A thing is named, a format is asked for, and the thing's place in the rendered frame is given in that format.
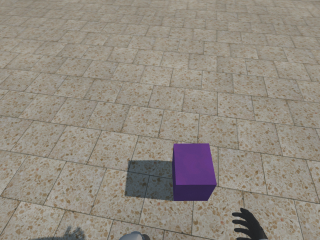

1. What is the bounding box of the left robot shin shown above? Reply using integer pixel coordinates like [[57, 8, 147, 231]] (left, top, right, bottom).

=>
[[131, 231, 144, 238]]

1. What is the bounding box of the carton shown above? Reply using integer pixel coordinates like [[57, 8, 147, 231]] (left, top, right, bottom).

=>
[[172, 143, 217, 201]]

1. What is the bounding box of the right robot hand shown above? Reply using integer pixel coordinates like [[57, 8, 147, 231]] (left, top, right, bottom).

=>
[[232, 208, 268, 240]]

